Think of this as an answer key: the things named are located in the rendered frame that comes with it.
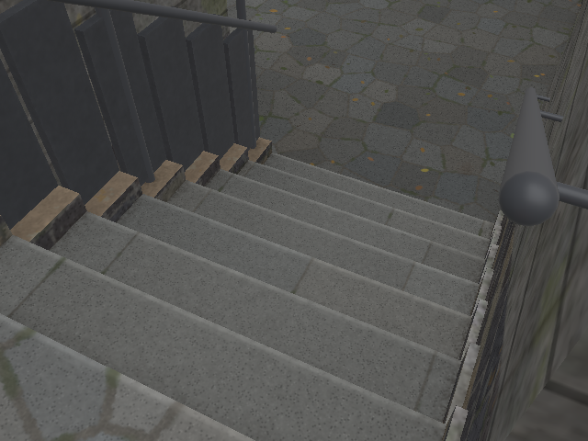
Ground stairs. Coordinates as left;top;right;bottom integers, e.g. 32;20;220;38
0;153;494;441

